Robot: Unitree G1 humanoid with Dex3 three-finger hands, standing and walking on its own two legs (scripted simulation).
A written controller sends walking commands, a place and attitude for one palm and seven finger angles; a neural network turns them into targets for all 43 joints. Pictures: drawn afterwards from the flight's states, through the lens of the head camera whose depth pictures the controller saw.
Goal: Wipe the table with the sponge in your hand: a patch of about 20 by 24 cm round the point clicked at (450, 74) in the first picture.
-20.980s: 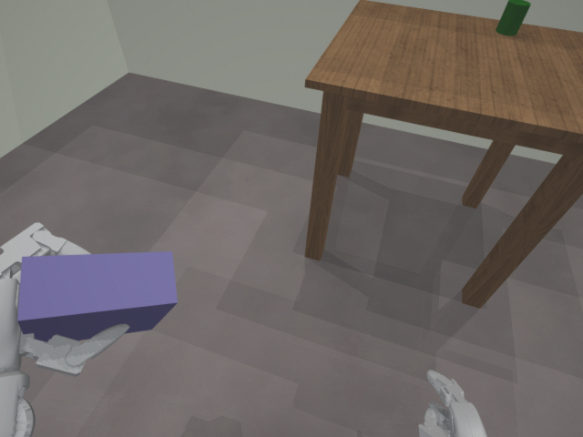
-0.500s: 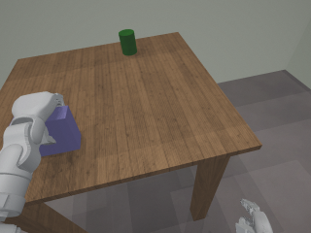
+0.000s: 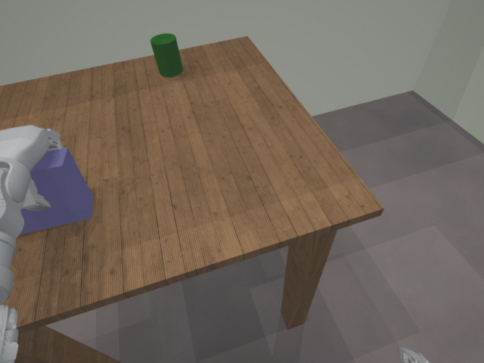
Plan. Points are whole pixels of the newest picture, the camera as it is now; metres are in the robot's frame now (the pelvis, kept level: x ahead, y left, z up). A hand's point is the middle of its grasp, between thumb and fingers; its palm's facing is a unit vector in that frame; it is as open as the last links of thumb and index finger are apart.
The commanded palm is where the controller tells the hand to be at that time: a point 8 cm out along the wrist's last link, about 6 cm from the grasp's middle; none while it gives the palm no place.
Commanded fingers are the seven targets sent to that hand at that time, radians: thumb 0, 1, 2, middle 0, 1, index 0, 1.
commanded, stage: wipe forward along the first lane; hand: left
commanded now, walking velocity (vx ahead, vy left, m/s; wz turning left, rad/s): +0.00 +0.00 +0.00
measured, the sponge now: (46, 200) +0.34 +0.38 +0.09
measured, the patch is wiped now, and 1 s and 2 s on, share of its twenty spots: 0.25 0.55 0.55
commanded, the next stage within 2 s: slide across to the middle lane in 0.32 s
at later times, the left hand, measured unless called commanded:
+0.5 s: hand (38, 150) +0.41 +0.40 +0.14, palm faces -0.16 +0.04 -0.99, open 9.7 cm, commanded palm +0.40 +0.38 +0.19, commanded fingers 0.00 0.10 1.30 -1.20 -1.60 -1.20 -1.60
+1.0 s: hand (84, 138) +0.44 +0.33 +0.14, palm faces +0.01 -0.01 -1.00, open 9.8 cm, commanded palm +0.42 +0.32 +0.21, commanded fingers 0.00 0.10 1.30 -1.20 -1.60 -1.20 -1.60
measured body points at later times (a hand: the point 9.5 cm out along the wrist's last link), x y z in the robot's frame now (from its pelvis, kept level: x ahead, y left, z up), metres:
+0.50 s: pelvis +0.01 +0.03 +0.00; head +0.06 +0.01 +0.45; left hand +0.42 +0.39 +0.20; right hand +0.09 -0.25 -0.13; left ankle +0.02 +0.12 -0.74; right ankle +0.02 -0.08 -0.74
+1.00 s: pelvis +0.05 +0.04 +0.01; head +0.08 +0.02 +0.46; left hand +0.44 +0.32 +0.20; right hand +0.25 -0.18 -0.10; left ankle +0.02 +0.12 -0.74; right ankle +0.02 -0.08 -0.73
